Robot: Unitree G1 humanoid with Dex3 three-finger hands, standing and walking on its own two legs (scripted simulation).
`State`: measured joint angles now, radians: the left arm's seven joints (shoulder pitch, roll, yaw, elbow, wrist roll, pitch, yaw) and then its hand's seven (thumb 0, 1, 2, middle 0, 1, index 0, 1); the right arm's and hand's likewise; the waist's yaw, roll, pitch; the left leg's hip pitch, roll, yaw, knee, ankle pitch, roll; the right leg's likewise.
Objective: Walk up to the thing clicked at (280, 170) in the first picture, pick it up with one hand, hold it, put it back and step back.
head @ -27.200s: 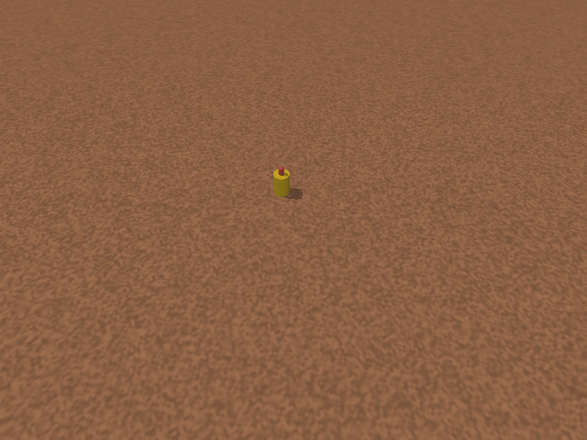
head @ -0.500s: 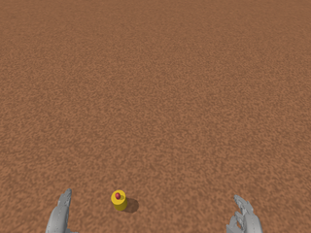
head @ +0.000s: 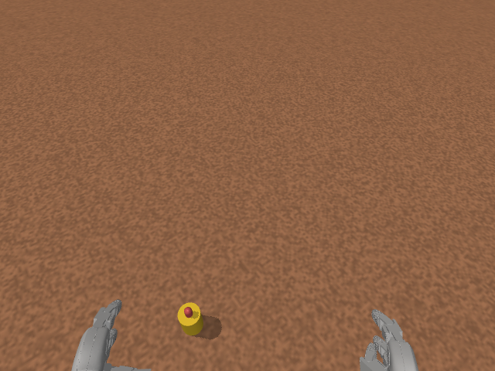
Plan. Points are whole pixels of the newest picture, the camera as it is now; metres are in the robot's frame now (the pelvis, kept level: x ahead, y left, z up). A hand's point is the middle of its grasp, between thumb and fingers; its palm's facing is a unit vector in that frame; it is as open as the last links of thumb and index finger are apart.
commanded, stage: stand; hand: left
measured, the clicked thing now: (190, 317) +0.41 +0.20 -0.64
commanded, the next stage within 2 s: none
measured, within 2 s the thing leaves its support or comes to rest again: neither
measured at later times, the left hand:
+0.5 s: hand out of the picture +0.07 +0.25 -0.11, palm faces -0.02 -0.93 -0.36, open 7.5 cm
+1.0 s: hand out of the picture +0.03 +0.25 -0.10, palm faces -0.01 -0.93 -0.36, open 7.3 cm
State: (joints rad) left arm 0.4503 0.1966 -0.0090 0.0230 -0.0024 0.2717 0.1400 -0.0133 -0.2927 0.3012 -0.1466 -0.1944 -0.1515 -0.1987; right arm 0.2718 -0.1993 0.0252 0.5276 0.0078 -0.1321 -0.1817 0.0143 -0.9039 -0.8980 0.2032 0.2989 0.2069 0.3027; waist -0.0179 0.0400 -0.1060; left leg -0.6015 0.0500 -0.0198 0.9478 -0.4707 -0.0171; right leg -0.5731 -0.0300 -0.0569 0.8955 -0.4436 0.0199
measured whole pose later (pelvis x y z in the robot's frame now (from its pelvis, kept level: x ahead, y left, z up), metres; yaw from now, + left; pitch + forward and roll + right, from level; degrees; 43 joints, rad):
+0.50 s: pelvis -0.01 +0.01 +0.04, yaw +0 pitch -1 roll +0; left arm 0.24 0.32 0.02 0.89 0.04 0.01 0.02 0.00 0.88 0.90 -0.20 -0.30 -0.21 -0.30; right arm 0.21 -0.32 -0.04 0.95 -0.05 -0.01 -0.01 0.01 -0.91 -0.90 0.20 0.30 0.21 0.30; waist 0.01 0.00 0.03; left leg -0.29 0.01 0.01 0.64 -0.32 0.00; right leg -0.29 -0.06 -0.04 0.63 -0.32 0.03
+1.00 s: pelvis -0.02 +0.00 +0.06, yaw +0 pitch -4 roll +0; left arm 0.15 0.32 0.00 1.16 0.03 -0.01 0.02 0.00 0.91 0.90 -0.20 -0.30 -0.21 -0.30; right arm 0.15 -0.32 -0.02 1.13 -0.03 -0.01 0.00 0.01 -0.91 -0.90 0.20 0.30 0.21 0.30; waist 0.01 0.03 0.05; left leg -0.13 0.01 0.02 0.37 -0.17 -0.01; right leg -0.14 -0.06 -0.04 0.38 -0.18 0.03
